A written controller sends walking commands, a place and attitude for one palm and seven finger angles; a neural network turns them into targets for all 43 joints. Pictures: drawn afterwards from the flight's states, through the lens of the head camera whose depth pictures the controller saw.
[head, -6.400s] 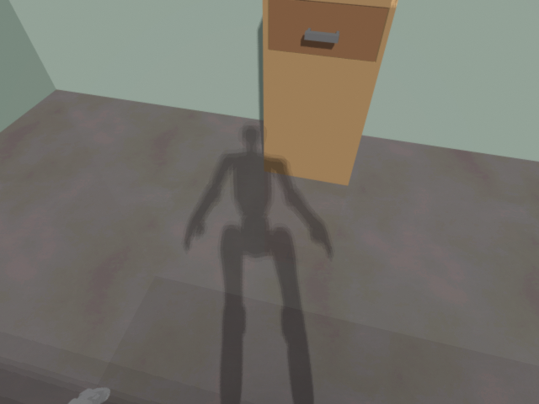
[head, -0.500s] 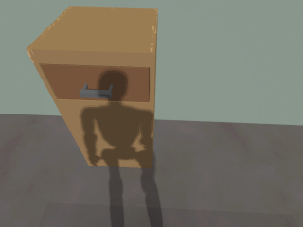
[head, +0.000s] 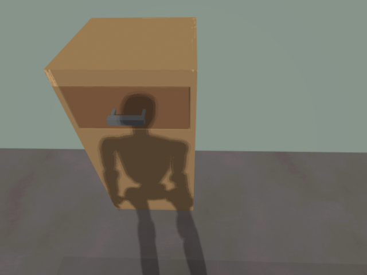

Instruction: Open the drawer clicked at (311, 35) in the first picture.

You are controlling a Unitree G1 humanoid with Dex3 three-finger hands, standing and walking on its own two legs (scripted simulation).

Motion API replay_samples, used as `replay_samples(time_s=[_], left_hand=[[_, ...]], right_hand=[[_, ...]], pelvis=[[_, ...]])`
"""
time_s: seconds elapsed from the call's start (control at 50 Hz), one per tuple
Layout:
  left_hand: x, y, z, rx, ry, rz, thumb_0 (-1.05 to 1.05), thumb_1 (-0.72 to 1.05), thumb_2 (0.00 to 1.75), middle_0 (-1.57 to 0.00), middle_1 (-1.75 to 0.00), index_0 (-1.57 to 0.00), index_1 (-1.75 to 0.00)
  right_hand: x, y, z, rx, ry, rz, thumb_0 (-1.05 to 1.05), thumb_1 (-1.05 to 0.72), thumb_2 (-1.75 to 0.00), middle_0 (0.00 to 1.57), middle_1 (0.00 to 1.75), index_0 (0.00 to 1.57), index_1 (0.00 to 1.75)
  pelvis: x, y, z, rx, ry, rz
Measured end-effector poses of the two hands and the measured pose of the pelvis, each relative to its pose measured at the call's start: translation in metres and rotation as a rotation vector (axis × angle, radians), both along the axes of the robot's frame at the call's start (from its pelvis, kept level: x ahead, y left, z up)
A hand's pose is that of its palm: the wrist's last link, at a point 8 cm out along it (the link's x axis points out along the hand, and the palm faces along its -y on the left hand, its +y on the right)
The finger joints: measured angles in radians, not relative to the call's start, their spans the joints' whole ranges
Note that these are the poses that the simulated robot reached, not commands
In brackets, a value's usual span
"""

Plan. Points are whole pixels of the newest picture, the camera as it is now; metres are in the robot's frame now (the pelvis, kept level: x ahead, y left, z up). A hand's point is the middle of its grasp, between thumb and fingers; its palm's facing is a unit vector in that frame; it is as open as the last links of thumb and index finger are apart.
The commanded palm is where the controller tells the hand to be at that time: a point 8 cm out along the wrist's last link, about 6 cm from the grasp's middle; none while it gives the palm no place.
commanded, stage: look again from close up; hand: left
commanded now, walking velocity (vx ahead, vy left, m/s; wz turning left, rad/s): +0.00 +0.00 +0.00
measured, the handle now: (127, 116) +0.60 +0.23 -0.01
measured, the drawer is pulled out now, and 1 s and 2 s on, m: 0.00 0.00 0.00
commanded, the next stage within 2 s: shuffle to correct the standing spot in 0.14 s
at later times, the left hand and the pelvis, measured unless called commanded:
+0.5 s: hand out of the picture +0.01 +0.15 -0.18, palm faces +0.03 -0.99 -0.16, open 7.4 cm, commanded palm none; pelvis +0.04 -0.01 -0.01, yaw -1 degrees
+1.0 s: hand out of the picture +0.10 +0.18 -0.17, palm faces +0.03 -0.97 -0.24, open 7.3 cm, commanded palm none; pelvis +0.08 +0.00 +0.00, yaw -1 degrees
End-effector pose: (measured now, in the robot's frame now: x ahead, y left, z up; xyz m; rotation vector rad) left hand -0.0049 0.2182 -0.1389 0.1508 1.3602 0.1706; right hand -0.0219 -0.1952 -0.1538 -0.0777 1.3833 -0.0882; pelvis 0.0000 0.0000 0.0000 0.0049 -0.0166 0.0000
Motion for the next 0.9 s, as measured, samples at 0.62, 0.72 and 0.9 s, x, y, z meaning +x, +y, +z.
replay_samples(time_s=[0.62, 0.72, 0.9], left_hand=[[0.012, -0.022, -0.014, -0.053, 0.088, 0.081, 0.00, 0.90, 0.90, -0.20, -0.30, -0.20, -0.30], [0.013, -0.016, -0.021, -0.070, 0.151, 0.104, 0.00, 0.90, 0.90, -0.20, -0.30, -0.20, -0.30], [0.071, -0.005, -0.010, -0.026, 0.084, 0.045, 0.00, 0.91, 0.90, -0.20, -0.30, -0.20, -0.30]], right_hand=[[0.050, -0.025, -0.005, -0.052, 0.092, 0.026, 0.00, -0.91, -0.90, 0.19, 0.30, 0.20, 0.30], [0.100, -0.019, -0.001, -0.091, 0.003, 0.049, 0.01, -0.92, -0.90, 0.19, 0.30, 0.20, 0.30], [0.138, -0.026, 0.003, -0.107, -0.052, 0.013, 0.01, -0.95, -0.90, 0.20, 0.30, 0.20, 0.30]], pelvis=[[0.058, -0.005, -0.011, -0.014, 0.023, 0.022], [0.074, 0.005, -0.013, -0.009, 0.013, 0.014], [0.090, 0.004, -0.004, 0.016, 0.009, -0.001]])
